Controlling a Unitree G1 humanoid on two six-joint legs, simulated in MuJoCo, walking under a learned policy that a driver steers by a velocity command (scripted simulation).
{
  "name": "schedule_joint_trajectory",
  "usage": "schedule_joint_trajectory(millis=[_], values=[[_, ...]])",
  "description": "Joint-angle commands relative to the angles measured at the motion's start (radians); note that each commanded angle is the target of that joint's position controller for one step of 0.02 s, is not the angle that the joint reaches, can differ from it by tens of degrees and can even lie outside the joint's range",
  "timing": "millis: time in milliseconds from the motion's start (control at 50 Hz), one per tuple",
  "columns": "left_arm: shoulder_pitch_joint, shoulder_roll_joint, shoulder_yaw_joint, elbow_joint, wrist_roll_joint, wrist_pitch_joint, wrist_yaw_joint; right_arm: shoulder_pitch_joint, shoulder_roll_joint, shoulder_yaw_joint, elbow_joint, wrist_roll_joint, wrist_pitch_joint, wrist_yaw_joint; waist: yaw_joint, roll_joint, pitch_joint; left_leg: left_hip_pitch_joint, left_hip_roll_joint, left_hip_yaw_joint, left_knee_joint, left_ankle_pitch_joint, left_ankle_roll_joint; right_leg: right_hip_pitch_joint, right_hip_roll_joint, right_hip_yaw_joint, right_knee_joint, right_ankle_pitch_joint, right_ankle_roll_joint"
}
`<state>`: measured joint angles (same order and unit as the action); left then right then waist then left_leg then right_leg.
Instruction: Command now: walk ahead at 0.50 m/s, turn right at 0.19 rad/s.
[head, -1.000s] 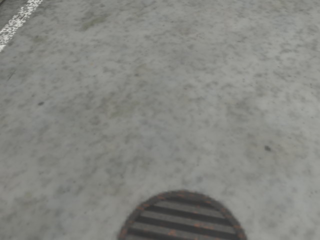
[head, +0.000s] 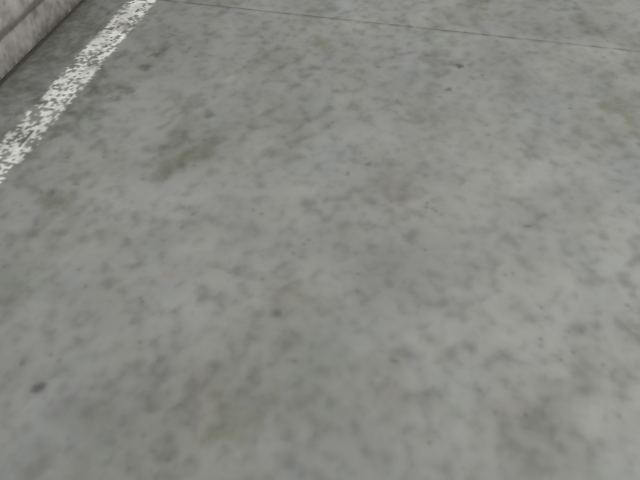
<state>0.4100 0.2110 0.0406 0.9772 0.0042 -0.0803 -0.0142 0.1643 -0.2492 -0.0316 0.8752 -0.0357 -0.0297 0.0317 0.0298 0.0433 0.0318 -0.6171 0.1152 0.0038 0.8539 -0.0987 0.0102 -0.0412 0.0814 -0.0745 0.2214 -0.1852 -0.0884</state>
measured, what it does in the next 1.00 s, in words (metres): walks ahead, turning right: left foot, then right foot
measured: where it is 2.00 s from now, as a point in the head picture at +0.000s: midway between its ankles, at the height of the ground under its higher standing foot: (459, 396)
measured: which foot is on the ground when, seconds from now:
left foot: up 0.00-0.18, down 0.20-0.74, up 0.76-1.00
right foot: down 0.00-0.22, up 0.24-0.72, down 0.74-1.00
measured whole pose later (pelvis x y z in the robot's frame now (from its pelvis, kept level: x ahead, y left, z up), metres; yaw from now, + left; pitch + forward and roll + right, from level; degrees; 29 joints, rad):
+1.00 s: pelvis +0.49 -0.11 +0.00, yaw -33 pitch +1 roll +0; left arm 0.34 0.27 0.07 0.88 0.00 -0.04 -0.01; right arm 0.14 -0.26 -0.05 0.78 -0.05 -0.03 0.01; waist 0.03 0.03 0.06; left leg -0.62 0.13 -0.03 1.00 -0.23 -0.05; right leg -0.14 0.15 0.03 0.33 -0.19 -0.14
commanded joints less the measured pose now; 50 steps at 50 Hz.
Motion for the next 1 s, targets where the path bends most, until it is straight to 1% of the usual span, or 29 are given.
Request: schedule_joint_trajectory(millis=[20, 80, 120, 160, 180, 200, 220, 240, 260, 280, 300, 320, 340, 420, 500, 600, 660, 700, 720, 740, 760, 780, 800, 820, 840, 860, 880, 940, 1000], values=[[0.030, 0.141, 0.026, -0.028, -0.002, -0.012, 0.006, -0.115, -0.029, 0.003, -0.083, 0.005, -0.013, 0.001, 0.005, -0.099, 0.057, 0.017, -0.030, 0.040, -0.153, 0.090, -0.024, -0.064, -0.238, 0.166, -0.094, 0.286, -0.118], [0.067, 0.152, 0.028, -0.013, 0.005, -0.006, 0.012, -0.184, -0.040, 0.004, -0.109, 0.010, -0.019, -0.005, 0.027, -0.108, 0.048, 0.040, -0.057, 0.040, -0.237, 0.090, -0.023, 0.003, -0.254, 0.195, -0.036, 0.364, -0.118], [0.058, 0.166, 0.034, -0.015, 0.010, -0.001, 0.018, -0.194, -0.059, 0.000, -0.123, 0.013, -0.027, -0.009, 0.017, -0.118, 0.042, 0.071, -0.066, 0.024, -0.275, 0.037, -0.008, 0.038, -0.275, 0.230, 0.011, 0.410, -0.111], [0.020, 0.186, 0.042, -0.025, 0.015, 0.003, 0.023, -0.114, -0.087, -0.011, -0.109, 0.014, -0.041, -0.017, -0.028, -0.126, 0.014, 0.196, -0.090, 0.018, -0.330, -0.047, 0.014, 0.037, -0.280, 0.254, 0.096, 0.476, -0.089], [-0.002, 0.189, 0.044, -0.030, 0.012, 0.004, 0.021, 0.001, -0.104, -0.022, -0.074, 0.011, -0.052, -0.025, -0.082, -0.101, -0.038, 0.350, -0.112, 0.030, -0.397, -0.048, 0.032, 0.010, -0.247, 0.234, 0.222, 0.527, -0.071], [-0.007, 0.162, 0.038, -0.041, 0.005, 0.002, 0.017, 0.158, -0.153, -0.040, -0.033, -0.008, -0.067, -0.039, -0.139, -0.036, -0.143, 0.582, -0.042, -0.036, -0.425, -0.056, 0.067, -0.095, -0.182, 0.189, 0.438, 0.435, -0.050], [0.022, 0.080, 0.020, -0.088, -0.018, -0.001, 0.015, 0.289, -0.249, -0.062, -0.039, -0.034, -0.072, -0.054, -0.162, 0.114, -0.304, 0.847, 0.241, -0.354, -0.466, -0.210, 0.123, -0.323, -0.076, 0.112, 0.758, 0.062, -0.018], [0.085, 0.079, 0.025, -0.103, -0.023, 0.007, 0.017, 0.249, -0.281, -0.075, -0.036, -0.014, -0.050, -0.049, -0.108, 0.276, -0.351, 0.902, 0.357, -0.689, -0.597, -0.269, 0.204, -0.547, 0.012, 0.094, 0.945, -0.358, -0.014], [0.052, 0.144, 0.040, -0.074, -0.001, 0.024, 0.023, 0.157, -0.179, -0.053, -0.061, -0.003, -0.040, -0.045, -0.077, 0.095, -0.203, 0.775, 0.313, -0.571, -0.603, -0.364, 0.188, -0.597, -0.076, 0.142, 1.013, -0.296, -0.023], [-0.006, 0.131, 0.041, -0.077, 0.005, 0.027, 0.011, 0.091, -0.106, -0.035, -0.070, 0.005, -0.043, -0.041, -0.066, 0.017, -0.090, 0.644, 0.258, -0.423, -0.627, -0.323, 0.167, -0.591, -0.111, 0.144, 0.991, -0.209, -0.018], [-0.026, 0.104, 0.039, -0.081, 0.005, 0.031, 0.003, 0.062, -0.078, -0.028, -0.069, 0.004, -0.048, -0.041, -0.045, 0.021, -0.039, 0.557, 0.213, -0.306, -0.660, -0.224, 0.139, -0.559, -0.140, 0.138, 0.951, -0.158, -0.009], [-0.042, 0.100, 0.041, -0.086, 0.020, 0.043, -0.004, 0.067, -0.063, -0.023, -0.056, 0.008, -0.055, -0.046, -0.031, 0.050, -0.013, 0.509, 0.182, -0.222, -0.676, -0.140, 0.124, -0.540, -0.159, 0.133, 0.924, -0.136, 0.003], [-0.034, 0.087, 0.039, -0.084, 0.027, 0.057, -0.012, 0.075, -0.061, -0.023, -0.047, 0.011, -0.063, -0.047, -0.018, 0.060, -0.009, 0.486, 0.163, -0.160, -0.686, -0.079, 0.115, -0.523, -0.163, 0.124, 0.923, -0.115, 0.015], [-0.136, 0.075, 0.038, -0.130, 0.028, 0.080, -0.031, 0.133, -0.079, -0.033, -0.018, 0.022, -0.090, -0.044, -0.013, 0.037, -0.001, 0.511, 0.159, -0.024, -0.716, 0.082, 0.132, -0.611, -0.180, 0.106, 0.899, -0.002, 0.039], [-0.278, 0.066, 0.026, -0.187, 0.027, 0.080, -0.047, 0.169, -0.076, -0.034, 0.005, 0.015, -0.087, -0.042, -0.032, 0.031, 0.040, 0.529, 0.133, 0.096, -0.723, 0.149, 0.133, -0.653, -0.180, 0.071, 0.712, 0.129, 0.054], [-0.423, 0.063, 0.011, -0.249, 0.032, 0.075, -0.063, 0.228, -0.116, -0.046, 0.031, 0.015, -0.079, -0.050, -0.067, 0.030, 0.067, 0.608, 0.159, 0.189, -0.699, 0.243, 0.119, -0.579, -0.157, -0.018, 0.479, 0.151, 0.015], [-0.428, 0.081, 0.018, -0.263, 0.039, 0.076, -0.059, 0.249, -0.140, -0.053, 0.046, 0.013, -0.058, -0.057, -0.057, 0.042, 0.053, 0.700, 0.174, 0.237, -0.587, 0.510, 0.101, -0.520, -0.107, -0.064, 0.418, 0.028, -0.034], [-0.319, 0.104, 0.032, -0.237, 0.040, 0.072, -0.048, 0.248, -0.173, -0.061, 0.049, 0.012, -0.039, -0.059, -0.007, 0.059, -0.020, 0.730, 0.174, 0.263, -0.373, 0.782, 0.094, -0.381, -0.031, -0.095, 0.391, -0.079, -0.079], [-0.188, 0.124, 0.047, -0.199, 0.042, 0.062, -0.037, 0.239, -0.182, -0.063, 0.044, 0.016, -0.027, -0.057, 0.050, 0.038, -0.097, 0.682, 0.163, 0.279, -0.174, 0.757, 0.081, -0.220, 0.008, -0.092, 0.327, -0.064, -0.108], [-0.017, 0.191, 0.075, -0.147, 0.054, 0.054, -0.020, 0.231, -0.169, -0.058, 0.021, 0.015, -0.024, -0.054, 0.123, -0.042, -0.199, 0.493, 0.138, 0.285, 0.113, 0.507, 0.045, 0.040, -0.063, 0.049, 0.263, -0.106, -0.154], [-0.031, 0.321, 0.104, -0.160, 0.048, 0.056, -0.007, 0.264, -0.036, -0.031, -0.057, 0.021, -0.032, -0.033, 0.049, -0.292, -0.272, 0.028, -0.039, 0.255, 0.467, -0.388, -0.021, 0.352, -0.379, 0.569, 0.204, -0.136, -0.290], [0.011, 0.328, 0.106, -0.180, 0.020, 0.070, -0.001, 0.141, -0.123, -0.047, -0.093, 0.014, -0.045, -0.028, 0.102, -0.158, -0.319, -0.106, -0.111, 0.022, 0.584, -0.449, -0.030, 0.369, -0.430, 0.828, 0.067, -0.103, -0.325], [-0.034, 0.301, 0.098, -0.162, 0.015, 0.075, 0.008, 0.065, -0.116, -0.044, -0.116, 0.024, -0.056, -0.023, 0.081, -0.100, -0.174, -0.179, -0.049, -0.020, 0.559, -0.331, -0.015, 0.281, -0.405, 0.644, 0.059, -0.008, -0.296], [-0.085, 0.241, 0.084, -0.161, 0.007, 0.070, 0.012, 0.081, -0.106, -0.037, -0.105, 0.027, -0.068, -0.026, 0.037, -0.053, -0.085, -0.130, -0.011, -0.019, 0.456, -0.245, -0.010, 0.139, -0.364, 0.533, 0.051, 0.119, -0.257], [-0.134, 0.205, 0.074, -0.168, 0.004, 0.062, 0.015, 0.094, -0.105, -0.040, -0.091, 0.016, -0.063, -0.029, -0.005, -0.029, -0.043, -0.061, 0.011, -0.024, 0.382, -0.223, -0.013, 0.037, -0.307, 0.449, 0.042, 0.225, -0.221], [-0.167, 0.177, 0.064, -0.172, -0.004, 0.054, 0.018, 0.122, -0.103, -0.039, -0.086, -0.003, -0.045, -0.029, -0.041, -0.037, -0.042, 0.007, 0.019, -0.030, 0.340, -0.216, -0.025, -0.030, -0.266, 0.391, 0.029, 0.295, -0.207], [-0.171, 0.168, 0.059, -0.176, -0.006, 0.044, 0.015, 0.140, -0.098, -0.039, -0.082, -0.012, -0.027, -0.027, -0.055, -0.045, -0.056, 0.049, 0.019, -0.031, 0.312, -0.217, -0.035, -0.063, -0.248, 0.364, 0.024, 0.340, -0.204], [-0.119, 0.199, 0.065, -0.164, -0.007, 0.022, 0.009, 0.098, -0.076, -0.034, -0.105, -0.014, 0.004, -0.018, -0.056, -0.050, -0.044, 0.033, 0.008, -0.010, 0.218, -0.167, -0.060, -0.107, -0.209, 0.335, -0.004, 0.341, -0.202], [-0.049, 0.205, 0.065, -0.153, -0.005, 0.022, 0.008, -0.036, -0.082, -0.033, -0.151, -0.010, 0.009, -0.017, -0.011, -0.074, 0.004, -0.057, 0.002, -0.007, 0.085, -0.055, -0.075, -0.087, -0.196, 0.359, -0.030, 0.277, -0.180]])
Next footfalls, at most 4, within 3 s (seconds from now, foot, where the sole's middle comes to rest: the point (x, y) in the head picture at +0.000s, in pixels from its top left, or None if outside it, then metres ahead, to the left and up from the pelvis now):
0.20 left None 0.28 0.12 -0.78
0.74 right None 0.49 -0.15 -0.78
1.28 left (437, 342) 0.82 -0.20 -0.78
1.82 right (509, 386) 0.71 -0.35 -0.78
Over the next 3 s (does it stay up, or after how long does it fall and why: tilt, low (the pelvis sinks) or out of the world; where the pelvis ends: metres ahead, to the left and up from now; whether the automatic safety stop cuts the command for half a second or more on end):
stays up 1.04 -0.27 0.00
